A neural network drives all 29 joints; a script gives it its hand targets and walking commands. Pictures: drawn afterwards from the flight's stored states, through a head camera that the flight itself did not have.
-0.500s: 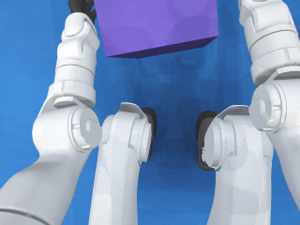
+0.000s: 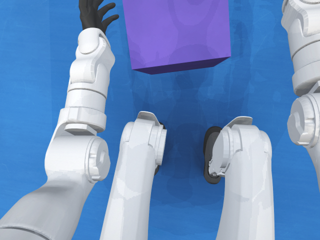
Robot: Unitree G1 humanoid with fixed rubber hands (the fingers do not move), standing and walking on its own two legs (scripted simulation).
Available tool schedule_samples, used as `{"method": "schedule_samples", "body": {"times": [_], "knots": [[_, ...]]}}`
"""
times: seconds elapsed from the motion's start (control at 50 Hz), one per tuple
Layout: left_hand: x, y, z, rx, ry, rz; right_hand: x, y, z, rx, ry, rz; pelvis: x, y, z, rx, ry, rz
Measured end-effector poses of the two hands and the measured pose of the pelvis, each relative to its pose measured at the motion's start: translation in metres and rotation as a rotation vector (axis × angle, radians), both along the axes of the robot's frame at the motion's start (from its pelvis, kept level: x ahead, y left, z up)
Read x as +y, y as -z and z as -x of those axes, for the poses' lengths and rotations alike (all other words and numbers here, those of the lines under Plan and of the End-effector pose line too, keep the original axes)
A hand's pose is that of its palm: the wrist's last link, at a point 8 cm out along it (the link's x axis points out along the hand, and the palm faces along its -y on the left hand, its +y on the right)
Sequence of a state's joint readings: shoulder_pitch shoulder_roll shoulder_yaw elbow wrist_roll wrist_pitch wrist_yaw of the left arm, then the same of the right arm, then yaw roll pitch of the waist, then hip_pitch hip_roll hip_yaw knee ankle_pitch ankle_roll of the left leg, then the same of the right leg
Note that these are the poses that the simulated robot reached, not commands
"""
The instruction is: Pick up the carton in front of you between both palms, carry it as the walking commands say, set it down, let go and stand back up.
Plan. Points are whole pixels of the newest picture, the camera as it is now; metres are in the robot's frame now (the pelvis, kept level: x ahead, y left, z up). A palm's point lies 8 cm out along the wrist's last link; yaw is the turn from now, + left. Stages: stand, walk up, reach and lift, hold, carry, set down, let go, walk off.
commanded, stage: set down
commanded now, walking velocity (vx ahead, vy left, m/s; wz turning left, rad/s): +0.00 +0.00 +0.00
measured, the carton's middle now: (177, 29) +0.54 +0.02 -0.28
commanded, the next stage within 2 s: let go in 0.78 s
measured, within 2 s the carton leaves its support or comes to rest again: neither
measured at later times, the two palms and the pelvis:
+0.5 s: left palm out of the picture +0.50 +0.17 +0.02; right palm out of the picture +0.58 -0.21 +0.02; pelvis +0.02 -0.02 +0.13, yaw -1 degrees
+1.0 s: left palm out of the picture +0.48 +0.17 +0.15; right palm out of the picture +0.53 -0.23 +0.14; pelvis +0.05 -0.01 +0.26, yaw -4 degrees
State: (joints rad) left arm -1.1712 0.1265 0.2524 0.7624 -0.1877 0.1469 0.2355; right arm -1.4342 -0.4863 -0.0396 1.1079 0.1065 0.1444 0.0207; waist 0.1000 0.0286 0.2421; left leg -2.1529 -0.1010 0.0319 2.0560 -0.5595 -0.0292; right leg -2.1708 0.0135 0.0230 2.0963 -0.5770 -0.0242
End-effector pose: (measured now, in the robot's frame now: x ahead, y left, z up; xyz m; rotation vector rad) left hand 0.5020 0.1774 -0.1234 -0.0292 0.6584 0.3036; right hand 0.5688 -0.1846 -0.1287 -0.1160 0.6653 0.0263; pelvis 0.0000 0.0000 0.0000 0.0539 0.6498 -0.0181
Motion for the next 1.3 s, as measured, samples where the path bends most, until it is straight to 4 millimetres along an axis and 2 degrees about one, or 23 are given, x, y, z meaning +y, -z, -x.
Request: {"method": "schedule_samples", "body": {"times": [0.18,0.4,0.66,0.78,0.88,0.96,1.06,1.18,1.3], "knots": [[-0.017,-0.053,-0.009,0.01,0.026,-0.003,-0.035,-0.06,-0.001,0.005,0.032,0.017,0.001,-0.049,-0.004,0.093,0.02,-0.003],[0.0,-0.119,-0.002,-0.007,-0.011,-0.035,-0.023,-0.116,-0.008,-0.005,-0.032,0.01,-0.01,-0.105,-0.014,0.161,0.036,-0.028],[-0.007,-0.2,0.0,-0.022,0.008,-0.023,-0.04,-0.206,-0.008,-0.002,-0.015,0.019,-0.018,-0.173,-0.025,0.164,0.05,-0.016],[-0.003,-0.237,0.002,-0.021,0.009,-0.03,-0.035,-0.236,-0.004,0.005,-0.026,0.01,-0.018,-0.205,-0.03,0.149,0.058,-0.014],[-0.001,-0.257,0.006,-0.009,0.026,-0.036,-0.033,-0.255,0.001,0.013,-0.022,0.022,-0.017,-0.227,-0.035,0.133,0.061,-0.008],[-0.004,-0.268,0.017,0.011,0.089,-0.049,-0.039,-0.266,0.02,0.026,0.008,0.055,-0.016,-0.246,-0.043,0.12,0.063,0.003],[-0.001,-0.287,0.045,0.062,0.211,-0.074,-0.047,-0.286,0.065,0.043,0.092,0.092,-0.012,-0.27,-0.057,0.074,0.07,0.02],[0.018,-0.326,0.077,0.123,0.322,-0.112,-0.047,-0.316,0.121,0.065,0.17,0.09,-0.003,-0.301,-0.074,-0.047,0.076,0.043],[0.038,-0.36,0.103,0.143,0.355,-0.11,-0.041,-0.344,0.152,0.07,0.157,0.088,0.006,-0.322,-0.093,-0.171,0.076,0.058]]}}
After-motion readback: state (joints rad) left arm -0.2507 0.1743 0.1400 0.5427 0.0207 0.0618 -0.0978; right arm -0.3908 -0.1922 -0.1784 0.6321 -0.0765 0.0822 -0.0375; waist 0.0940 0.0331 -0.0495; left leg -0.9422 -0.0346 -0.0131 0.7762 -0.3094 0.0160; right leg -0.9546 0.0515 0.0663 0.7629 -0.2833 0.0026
